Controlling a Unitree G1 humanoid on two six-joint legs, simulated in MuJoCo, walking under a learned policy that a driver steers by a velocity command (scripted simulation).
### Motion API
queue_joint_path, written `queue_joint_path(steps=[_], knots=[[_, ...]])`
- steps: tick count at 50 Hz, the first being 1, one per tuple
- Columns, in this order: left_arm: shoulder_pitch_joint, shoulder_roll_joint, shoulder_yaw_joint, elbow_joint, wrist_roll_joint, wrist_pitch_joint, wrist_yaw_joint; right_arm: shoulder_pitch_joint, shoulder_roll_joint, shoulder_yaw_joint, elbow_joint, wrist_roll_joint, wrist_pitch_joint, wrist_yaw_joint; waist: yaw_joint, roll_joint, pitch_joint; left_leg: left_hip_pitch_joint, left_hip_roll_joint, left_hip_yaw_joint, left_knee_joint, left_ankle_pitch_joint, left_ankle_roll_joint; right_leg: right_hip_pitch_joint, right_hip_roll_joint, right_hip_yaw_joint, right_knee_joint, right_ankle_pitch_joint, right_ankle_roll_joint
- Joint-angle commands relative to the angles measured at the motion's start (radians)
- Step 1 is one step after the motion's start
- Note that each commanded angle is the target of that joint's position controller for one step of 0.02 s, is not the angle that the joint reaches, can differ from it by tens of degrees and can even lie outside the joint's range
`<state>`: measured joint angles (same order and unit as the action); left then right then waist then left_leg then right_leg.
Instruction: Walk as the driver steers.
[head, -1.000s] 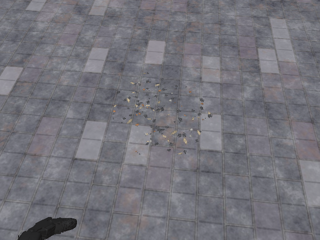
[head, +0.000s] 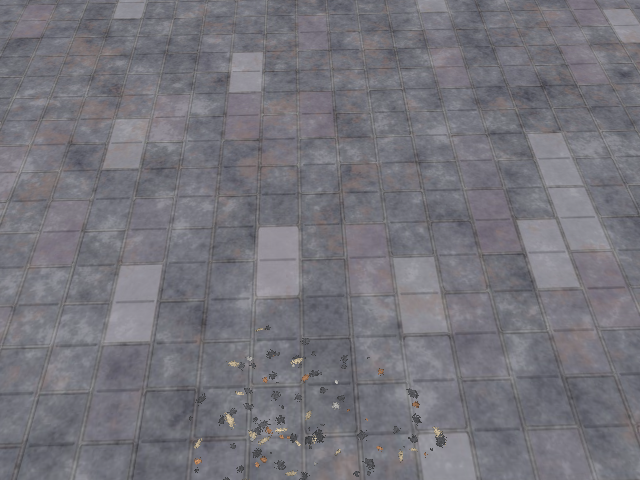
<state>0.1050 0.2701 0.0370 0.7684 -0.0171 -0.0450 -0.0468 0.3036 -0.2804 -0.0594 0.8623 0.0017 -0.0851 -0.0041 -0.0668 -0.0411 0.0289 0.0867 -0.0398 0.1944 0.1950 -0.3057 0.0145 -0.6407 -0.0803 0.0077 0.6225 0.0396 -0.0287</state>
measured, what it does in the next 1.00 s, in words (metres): walks ahead, turning right: right foot, then left foot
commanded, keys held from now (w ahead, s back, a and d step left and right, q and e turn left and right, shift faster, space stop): w+e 0.78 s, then w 0.22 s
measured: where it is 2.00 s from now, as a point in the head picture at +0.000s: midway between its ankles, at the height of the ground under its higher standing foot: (460, 252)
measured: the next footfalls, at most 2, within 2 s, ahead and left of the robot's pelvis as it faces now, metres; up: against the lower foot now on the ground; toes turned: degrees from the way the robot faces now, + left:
right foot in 0.08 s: +0.23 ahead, -0.11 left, +0.00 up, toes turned -5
left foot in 0.58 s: +0.55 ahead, +0.02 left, +0.00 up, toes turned -23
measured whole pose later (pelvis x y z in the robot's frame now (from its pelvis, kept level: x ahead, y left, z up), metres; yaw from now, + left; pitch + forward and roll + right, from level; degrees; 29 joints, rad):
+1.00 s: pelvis +0.56 -0.12 +0.00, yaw -32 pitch +2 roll +2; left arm 0.08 0.27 0.05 0.62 -0.02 -0.03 -0.04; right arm 0.36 -0.30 -0.07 0.87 0.02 -0.08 0.01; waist -0.11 -0.04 0.04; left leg 0.04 0.00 0.16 0.24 -0.31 -0.01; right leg -0.61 -0.08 0.03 0.64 -0.07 -0.02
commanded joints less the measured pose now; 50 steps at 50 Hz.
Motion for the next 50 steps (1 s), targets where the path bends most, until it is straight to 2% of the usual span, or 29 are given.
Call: queue_joint_path(steps=[1,3,4,5,6,7,8,9,10,12,14,17,20,22,25,27,28,29,30,31,32,33,34,35,37,40,43,47,50], knots=[[-0.101,0.081,0.022,-0.12,-0.001,-0.014,-0.019,0.002,-0.191,-0.05,-0.036,0.012,0.019,-0.014,0.015,0.098,0.041,0.042,0.323,-0.039,0.061,0.692,0.118,-0.019,0.031,-0.053,-0.027,-0.114,-0.044],[0.031,0.131,0.052,-0.105,-0.003,-0.007,-0.02,-0.02,-0.214,-0.057,-0.048,0.012,0.039,-0.027,0.096,0.132,-0.057,0.046,0.309,-0.01,0.279,1.006,0.089,0.169,0.107,-0.112,-0.016,-0.207,-0.088],[0.19,0.18,0.083,-0.067,-0.007,-0.005,-0.01,-0.033,-0.207,-0.052,-0.056,0.013,0.047,-0.033,0.183,0.111,-0.14,-0.043,0.269,0.017,0.492,0.995,0.057,0.397,0.147,-0.11,-0.071,-0.161,-0.125],[0.338,0.272,0.116,-0.041,-0.008,0.007,0.013,-0.005,-0.163,-0.033,-0.08,-0.01,0.038,-0.035,0.229,-0.024,-0.245,-0.296,0.22,0.022,0.81,0.65,0.014,0.707,0.001,0.135,-0.082,-0.144,-0.192],[0.299,0.341,0.12,-0.056,-0.012,0.001,0.014,0.09,-0.027,0.009,-0.124,-0.029,0.004,-0.014,0.102,-0.228,-0.337,-0.729,-0.01,-0.117,1.121,-0.273,-0.044,1.006,-0.22,0.714,-0.202,-0.339,-0.382],[0.324,0.255,0.097,-0.074,-0.008,-0.009,0.012,-0.022,-0.119,-0.004,-0.131,0.011,-0.036,0.004,0.185,-0.109,-0.386,-0.844,0.015,-0.301,1.202,-0.285,-0.022,1.045,-0.242,0.805,-0.31,-0.414,-0.376],[0.288,0.211,0.086,-0.071,-0.002,-0.018,0.013,-0.104,-0.152,-0.013,-0.16,0.041,-0.057,0.013,0.189,-0.066,-0.244,-0.91,0.061,-0.295,1.172,-0.189,0.001,0.947,-0.215,0.657,-0.325,-0.344,-0.33],[0.229,0.19,0.079,-0.08,-0.004,-0.023,0.014,-0.124,-0.142,-0.01,-0.162,0.028,-0.068,0.008,0.147,0.026,-0.16,-0.876,0.106,-0.288,1.086,-0.104,0.009,0.799,-0.17,0.54,-0.325,-0.24,-0.297],[0.167,0.161,0.071,-0.096,0.0,-0.023,0.016,-0.131,-0.148,-0.017,-0.156,0.002,-0.067,0.0,0.109,0.047,-0.106,-0.813,0.132,-0.282,1.001,-0.057,0.0,0.667,-0.134,0.454,-0.338,-0.127,-0.276],[0.121,0.141,0.063,-0.123,0.014,-0.023,0.023,-0.098,-0.146,-0.024,-0.158,-0.011,-0.045,0.0,0.059,0.015,-0.087,-0.715,0.153,-0.286,0.931,-0.013,-0.022,0.539,-0.1,0.392,-0.38,0.002,-0.28],[0.133,0.157,0.068,-0.121,0.006,-0.026,0.034,-0.098,-0.119,-0.019,-0.165,-0.018,-0.025,-0.002,0.049,0.015,-0.068,-0.7,0.151,-0.263,0.846,0.022,-0.056,0.464,-0.079,0.327,-0.399,0.084,-0.284],[0.173,0.186,0.077,-0.109,-0.001,-0.02,0.054,-0.206,-0.085,-0.006,-0.202,-0.021,-0.018,-0.003,0.082,0.001,-0.032,-0.694,0.12,-0.244,0.624,0.215,-0.089,0.403,-0.021,0.251,-0.401,0.075,-0.242],[0.218,0.189,0.079,-0.096,-0.005,-0.008,0.063,-0.31,-0.066,0.004,-0.229,-0.01,-0.028,0.009,0.13,-0.029,-0.028,-0.606,0.064,-0.23,0.415,0.391,-0.09,0.375,0.013,0.236,-0.38,-0.022,-0.195],[0.254,0.189,0.08,-0.081,-0.01,-0.002,0.064,-0.354,-0.079,0.0,-0.247,0.002,-0.034,0.017,0.146,-0.039,-0.024,-0.584,0.047,-0.245,0.353,0.41,-0.083,0.406,-0.007,0.284,-0.355,-0.071,-0.185],[0.269,0.176,0.079,-0.073,-0.011,0.007,0.07,-0.352,-0.118,-0.015,-0.253,0.006,-0.047,0.027,0.131,-0.059,-0.027,-0.573,0.042,-0.28,0.285,0.323,-0.05,0.514,-0.048,0.379,-0.266,-0.098,-0.167],[0.244,0.172,0.08,-0.08,-0.007,0.013,0.07,-0.268,-0.14,-0.03,-0.236,0.006,-0.056,0.026,0.08,-0.088,-0.047,-0.469,0.037,-0.264,0.253,0.258,-0.012,0.532,-0.048,0.411,-0.191,-0.039,-0.145],[0.231,0.142,0.07,-0.09,-0.004,0.013,0.067,-0.17,-0.167,-0.045,-0.215,-0.003,-0.061,0.019,0.028,-0.077,-0.111,-0.306,0.06,-0.266,0.229,0.268,0.022,0.502,0.001,0.381,-0.079,0.012,-0.116],[0.23,0.087,0.048,-0.111,0.012,0.009,0.062,-0.023,-0.217,-0.059,-0.205,-0.02,-0.062,0.01,-0.034,0.011,-0.254,-0.045,0.217,-0.411,0.259,0.214,0.086,0.385,0.062,0.306,0.183,-0.108,-0.08],[0.378,0.024,0.028,-0.137,-0.015,0.0,0.062,0.066,-0.29,-0.079,-0.168,-0.028,-0.048,0.013,0.026,0.349,-0.381,0.286,0.443,-0.872,0.182,0.009,0.253,0.019,0.204,0.176,0.511,-0.597,-0.01],[0.377,0.126,0.041,-0.113,-0.025,-0.002,0.065,0.054,-0.199,-0.06,-0.178,-0.001,-0.042,0.019,0.008,0.289,-0.331,0.265,0.466,-0.986,0.126,-0.214,0.244,-0.113,0.121,0.193,0.65,-0.62,0.004],[0.266,0.187,0.058,-0.122,-0.021,0.003,0.064,0.011,-0.137,-0.043,-0.19,0.001,-0.034,0.013,-0.022,0.186,-0.196,0.145,0.42,-0.825,0.109,-0.207,0.197,-0.149,0.085,0.177,0.686,-0.525,0.012],[0.206,0.183,0.06,-0.135,-0.01,0.008,0.066,-0.038,-0.121,-0.035,-0.194,-0.009,-0.026,0.011,-0.009,0.118,-0.118,0.022,0.377,-0.69,0.096,-0.082,0.169,-0.124,0.051,0.14,0.672,-0.454,0.02],[0.166,0.171,0.063,-0.15,0.0,0.007,0.062,-0.067,-0.102,-0.028,-0.185,-0.013,-0.022,0.01,0.007,0.11,-0.055,-0.077,0.339,-0.595,0.074,0.033,0.163,-0.108,0.025,0.136,0.627,-0.407,0.023],[0.17,0.153,0.065,-0.155,-0.005,0.011,0.056,-0.08,-0.09,-0.023,-0.18,-0.019,-0.023,0.008,0.031,0.137,-0.037,-0.141,0.311,-0.518,0.049,0.1,0.152,-0.063,-0.002,0.132,0.596,-0.378,0.022],[0.18,0.109,0.058,-0.159,-0.015,0.022,0.049,-0.085,-0.087,-0.025,-0.166,-0.011,-0.03,0.009,0.046,0.16,-0.024,-0.193,0.291,-0.421,0.002,0.159,0.16,-0.034,-0.02,0.103,0.549,-0.363,0.025],[0.124,0.076,0.046,-0.188,-0.004,0.029,0.047,-0.069,-0.127,-0.039,-0.137,-0.007,-0.037,0.009,0.044,0.124,-0.005,-0.2,0.309,-0.337,-0.04,0.262,0.191,-0.072,-0.036,0.097,0.438,-0.295,0.039],[0.072,0.054,0.034,-0.192,-0.001,0.016,0.035,-0.06,-0.145,-0.041,-0.112,-0.003,-0.031,0.014,0.034,0.102,-0.004,-0.184,0.283,-0.238,-0.05,0.344,0.185,-0.041,-0.024,0.08,0.258,-0.151,0.034],[-0.067,0.042,0.021,-0.223,-0.002,-0.005,0.012,-0.001,-0.178,-0.046,-0.07,0.019,-0.015,0.014,-0.011,0.095,0.031,-0.156,0.277,-0.167,-0.049,0.356,0.165,0.031,0.006,0.005,0.044,-0.049,0.017],[-0.115,0.065,0.026,-0.249,-0.003,-0.009,0.002,0.039,-0.204,-0.052,-0.035,0.033,0.004,0.013,-0.004,0.114,0.045,-0.06,0.322,-0.173,-0.008,0.448,0.152,0.042,0.024,-0.014,-0.034,-0.137,-0.018]])
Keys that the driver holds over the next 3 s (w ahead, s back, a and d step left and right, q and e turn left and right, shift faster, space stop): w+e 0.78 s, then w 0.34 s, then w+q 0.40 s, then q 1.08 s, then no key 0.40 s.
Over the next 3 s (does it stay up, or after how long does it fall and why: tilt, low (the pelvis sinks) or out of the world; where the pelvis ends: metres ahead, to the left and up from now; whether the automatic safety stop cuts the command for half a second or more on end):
stays up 1.01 -0.35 0.00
